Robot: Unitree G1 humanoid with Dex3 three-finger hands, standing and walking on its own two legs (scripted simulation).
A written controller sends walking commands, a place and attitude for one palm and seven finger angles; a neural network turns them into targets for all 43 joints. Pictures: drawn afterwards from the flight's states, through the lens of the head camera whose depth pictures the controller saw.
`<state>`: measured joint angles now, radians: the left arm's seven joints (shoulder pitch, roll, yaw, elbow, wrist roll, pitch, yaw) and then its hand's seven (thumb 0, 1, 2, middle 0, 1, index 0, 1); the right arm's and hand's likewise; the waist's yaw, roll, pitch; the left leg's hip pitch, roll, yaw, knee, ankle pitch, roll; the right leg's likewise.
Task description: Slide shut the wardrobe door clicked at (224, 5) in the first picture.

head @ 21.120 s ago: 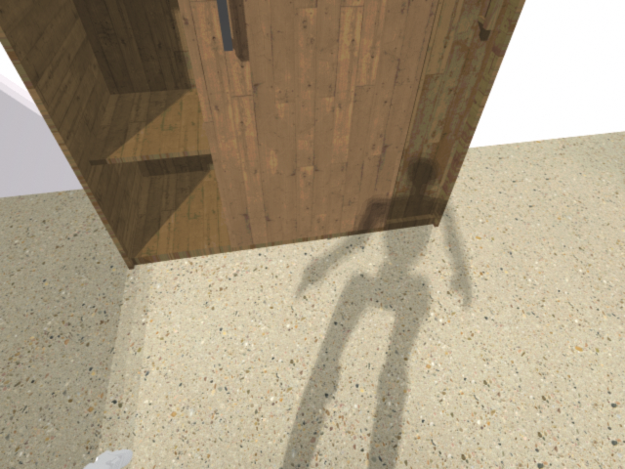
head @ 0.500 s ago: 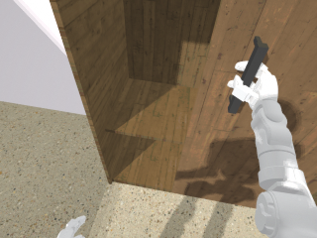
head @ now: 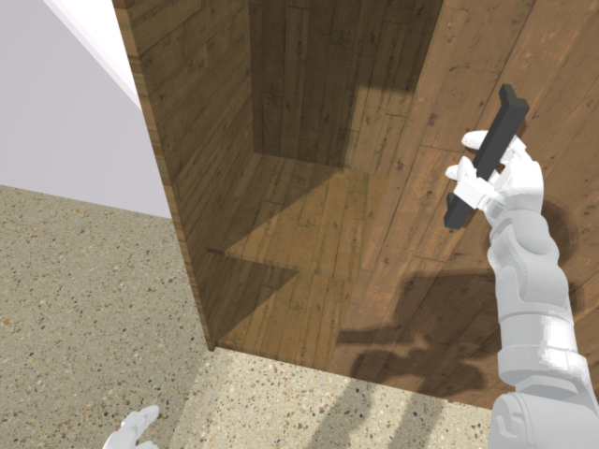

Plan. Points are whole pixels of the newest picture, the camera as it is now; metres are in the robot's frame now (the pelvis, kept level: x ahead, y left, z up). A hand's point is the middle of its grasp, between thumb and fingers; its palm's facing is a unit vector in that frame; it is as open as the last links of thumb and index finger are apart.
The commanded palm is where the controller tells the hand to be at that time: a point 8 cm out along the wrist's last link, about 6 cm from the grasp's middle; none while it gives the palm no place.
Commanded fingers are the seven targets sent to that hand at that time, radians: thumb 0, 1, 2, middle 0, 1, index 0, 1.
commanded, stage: tug the door sideways, standing still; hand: right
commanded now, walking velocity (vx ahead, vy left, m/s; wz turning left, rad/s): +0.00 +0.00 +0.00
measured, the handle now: (477, 162) +0.47 -0.18 +0.19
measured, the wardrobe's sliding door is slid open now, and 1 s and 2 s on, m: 0.40 0.37 0.25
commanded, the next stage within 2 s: step sideways, sliding the door along in 0.64 s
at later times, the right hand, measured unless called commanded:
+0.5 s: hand (460, 180) +0.42 -0.15 +0.19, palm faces +0.18 +0.98 -0.01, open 5.6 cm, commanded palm +0.40 -0.15 +0.19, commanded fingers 0.00 -0.90 -0.90 0.45 1.40 0.45 1.40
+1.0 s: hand (445, 181) +0.43 -0.13 +0.18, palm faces +0.13 +0.98 -0.14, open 6.0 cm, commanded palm +0.41 -0.16 +0.19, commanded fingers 0.00 -0.90 -0.90 0.45 1.40 0.45 1.40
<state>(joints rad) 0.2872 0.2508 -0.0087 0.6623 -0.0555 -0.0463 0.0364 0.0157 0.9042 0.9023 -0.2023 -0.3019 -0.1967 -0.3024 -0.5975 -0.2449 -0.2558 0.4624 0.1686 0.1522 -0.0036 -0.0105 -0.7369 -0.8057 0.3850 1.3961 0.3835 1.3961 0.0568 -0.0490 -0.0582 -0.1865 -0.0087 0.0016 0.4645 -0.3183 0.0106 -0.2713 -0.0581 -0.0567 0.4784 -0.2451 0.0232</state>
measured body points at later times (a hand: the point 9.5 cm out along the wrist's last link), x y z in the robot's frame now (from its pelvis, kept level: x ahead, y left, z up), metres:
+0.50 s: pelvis +0.01 +0.00 +0.00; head +0.02 +0.02 +0.45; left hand +0.18 +0.21 -0.11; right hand +0.41 -0.20 +0.19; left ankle -0.05 +0.11 -0.74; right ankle +0.00 -0.14 -0.74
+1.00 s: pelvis -0.02 +0.00 -0.02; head +0.03 +0.03 +0.43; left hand +0.11 +0.23 -0.15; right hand +0.42 -0.18 +0.19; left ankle -0.04 +0.11 -0.74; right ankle +0.00 -0.14 -0.74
